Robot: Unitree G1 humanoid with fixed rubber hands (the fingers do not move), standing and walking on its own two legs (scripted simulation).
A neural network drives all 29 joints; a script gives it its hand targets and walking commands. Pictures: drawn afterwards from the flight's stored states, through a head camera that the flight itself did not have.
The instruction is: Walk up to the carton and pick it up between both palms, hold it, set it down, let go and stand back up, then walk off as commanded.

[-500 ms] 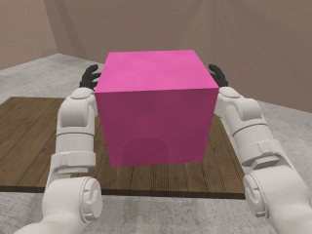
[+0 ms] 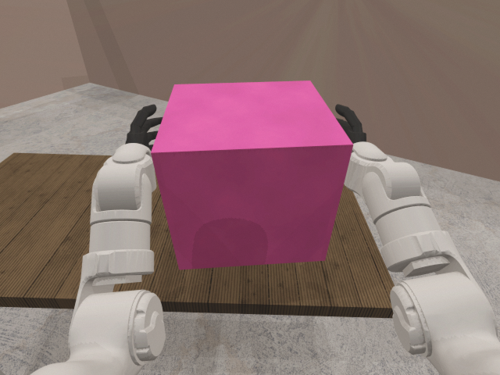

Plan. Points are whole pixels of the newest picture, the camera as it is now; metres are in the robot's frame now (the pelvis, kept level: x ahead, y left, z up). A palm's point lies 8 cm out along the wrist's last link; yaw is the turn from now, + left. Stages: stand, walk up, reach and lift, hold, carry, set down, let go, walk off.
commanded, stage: hold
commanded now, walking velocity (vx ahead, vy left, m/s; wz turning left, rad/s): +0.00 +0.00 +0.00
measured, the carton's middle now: (247, 170) +0.39 +0.01 +0.21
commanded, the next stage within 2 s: none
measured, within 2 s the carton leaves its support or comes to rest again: neither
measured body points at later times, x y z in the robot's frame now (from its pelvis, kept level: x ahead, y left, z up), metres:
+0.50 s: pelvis +0.00 +0.00 +0.00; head -0.07 +0.01 +0.44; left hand +0.39 +0.17 +0.26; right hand +0.39 -0.16 +0.26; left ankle +0.03 +0.13 -0.75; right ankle -0.01 -0.13 -0.75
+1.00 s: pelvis +0.00 +0.00 +0.00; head -0.07 +0.02 +0.44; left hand +0.38 +0.17 +0.25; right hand +0.39 -0.15 +0.26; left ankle +0.03 +0.13 -0.75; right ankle -0.01 -0.13 -0.75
